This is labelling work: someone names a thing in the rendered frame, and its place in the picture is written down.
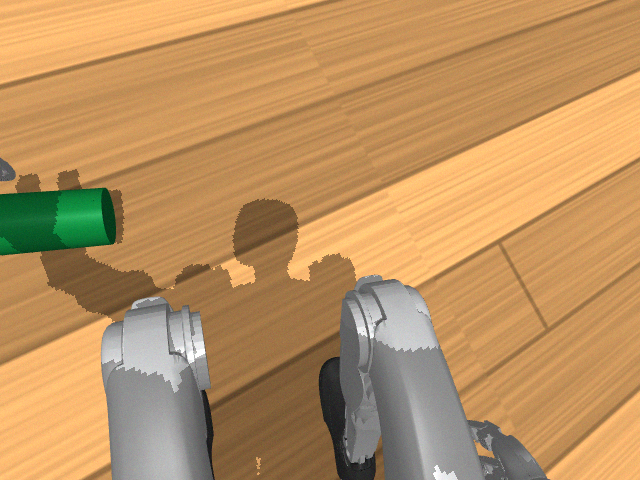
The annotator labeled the right robot foot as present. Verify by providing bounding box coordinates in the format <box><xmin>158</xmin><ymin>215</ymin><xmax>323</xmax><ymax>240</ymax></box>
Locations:
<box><xmin>319</xmin><ymin>357</ymin><xmax>376</xmax><ymax>480</ymax></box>

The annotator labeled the bottle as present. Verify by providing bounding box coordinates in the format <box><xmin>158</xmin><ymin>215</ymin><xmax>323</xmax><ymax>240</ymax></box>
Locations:
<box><xmin>0</xmin><ymin>188</ymin><xmax>116</xmax><ymax>255</ymax></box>

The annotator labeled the right robot hand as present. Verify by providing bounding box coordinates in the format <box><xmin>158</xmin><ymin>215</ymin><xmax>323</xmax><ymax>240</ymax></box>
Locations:
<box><xmin>467</xmin><ymin>420</ymin><xmax>548</xmax><ymax>480</ymax></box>

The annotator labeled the left robot hand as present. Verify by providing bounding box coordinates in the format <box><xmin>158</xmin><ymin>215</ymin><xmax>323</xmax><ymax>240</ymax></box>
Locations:
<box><xmin>0</xmin><ymin>158</ymin><xmax>16</xmax><ymax>181</ymax></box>

